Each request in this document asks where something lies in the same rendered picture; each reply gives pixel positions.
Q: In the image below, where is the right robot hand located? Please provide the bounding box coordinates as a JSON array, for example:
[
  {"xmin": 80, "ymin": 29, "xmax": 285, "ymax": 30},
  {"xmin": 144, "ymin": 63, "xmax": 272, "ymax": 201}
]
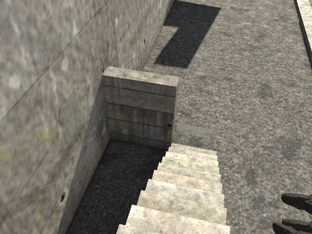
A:
[{"xmin": 272, "ymin": 193, "xmax": 312, "ymax": 234}]

